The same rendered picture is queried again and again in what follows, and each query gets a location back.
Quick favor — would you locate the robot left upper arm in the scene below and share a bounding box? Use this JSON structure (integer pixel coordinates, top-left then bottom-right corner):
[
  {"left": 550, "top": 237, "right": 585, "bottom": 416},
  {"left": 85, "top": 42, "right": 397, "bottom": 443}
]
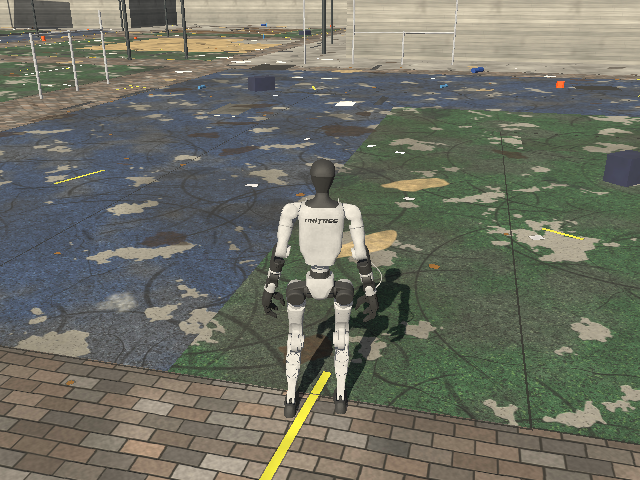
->
[{"left": 275, "top": 202, "right": 301, "bottom": 258}]

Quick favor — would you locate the robot left hand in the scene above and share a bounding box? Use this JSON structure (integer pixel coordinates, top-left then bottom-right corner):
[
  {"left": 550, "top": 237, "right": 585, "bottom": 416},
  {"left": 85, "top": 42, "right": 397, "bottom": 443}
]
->
[{"left": 262, "top": 289, "right": 285, "bottom": 318}]

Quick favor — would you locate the robot right hand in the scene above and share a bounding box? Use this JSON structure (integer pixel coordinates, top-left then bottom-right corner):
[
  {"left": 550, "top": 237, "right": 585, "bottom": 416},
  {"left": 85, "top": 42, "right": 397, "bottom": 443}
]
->
[{"left": 355, "top": 294, "right": 379, "bottom": 322}]

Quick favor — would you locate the robot right upper arm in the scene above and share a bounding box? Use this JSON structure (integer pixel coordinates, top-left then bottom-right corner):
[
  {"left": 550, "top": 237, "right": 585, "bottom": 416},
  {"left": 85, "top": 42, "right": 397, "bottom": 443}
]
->
[{"left": 343, "top": 203, "right": 367, "bottom": 261}]

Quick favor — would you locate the robot shin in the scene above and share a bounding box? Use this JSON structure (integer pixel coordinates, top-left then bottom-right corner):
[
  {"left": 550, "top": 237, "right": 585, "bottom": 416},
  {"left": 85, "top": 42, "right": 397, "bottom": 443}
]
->
[
  {"left": 286, "top": 334, "right": 301, "bottom": 404},
  {"left": 334, "top": 332, "right": 349, "bottom": 401}
]

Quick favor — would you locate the robot right shin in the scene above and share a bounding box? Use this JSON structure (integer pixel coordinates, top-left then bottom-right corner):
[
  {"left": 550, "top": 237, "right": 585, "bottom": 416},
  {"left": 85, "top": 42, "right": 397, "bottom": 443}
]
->
[{"left": 334, "top": 332, "right": 349, "bottom": 401}]

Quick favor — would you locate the right robot forearm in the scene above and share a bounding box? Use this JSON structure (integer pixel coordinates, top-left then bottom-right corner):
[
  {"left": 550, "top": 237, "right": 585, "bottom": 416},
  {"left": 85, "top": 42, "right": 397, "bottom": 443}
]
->
[{"left": 357, "top": 245, "right": 377, "bottom": 296}]

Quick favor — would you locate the left robot forearm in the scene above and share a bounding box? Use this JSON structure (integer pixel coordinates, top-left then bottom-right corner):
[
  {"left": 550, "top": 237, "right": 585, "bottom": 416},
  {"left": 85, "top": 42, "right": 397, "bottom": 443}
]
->
[{"left": 264, "top": 243, "right": 285, "bottom": 293}]

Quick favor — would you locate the robot left shin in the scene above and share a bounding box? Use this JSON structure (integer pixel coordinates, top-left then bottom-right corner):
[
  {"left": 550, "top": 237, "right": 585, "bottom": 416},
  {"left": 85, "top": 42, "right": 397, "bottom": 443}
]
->
[{"left": 286, "top": 334, "right": 301, "bottom": 404}]

